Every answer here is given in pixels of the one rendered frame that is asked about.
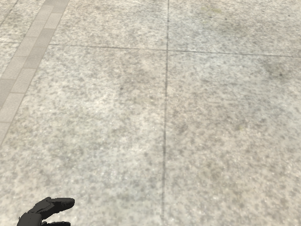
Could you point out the left robot hand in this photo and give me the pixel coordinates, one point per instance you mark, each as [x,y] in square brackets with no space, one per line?
[44,209]

